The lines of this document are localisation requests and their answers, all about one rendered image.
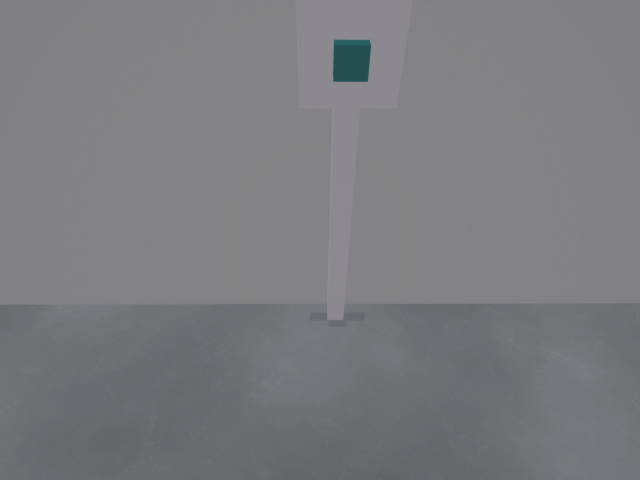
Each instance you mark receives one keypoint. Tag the button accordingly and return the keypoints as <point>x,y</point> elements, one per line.
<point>351,60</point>

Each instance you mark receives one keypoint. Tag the panel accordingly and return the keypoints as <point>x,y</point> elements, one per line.
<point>318,23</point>

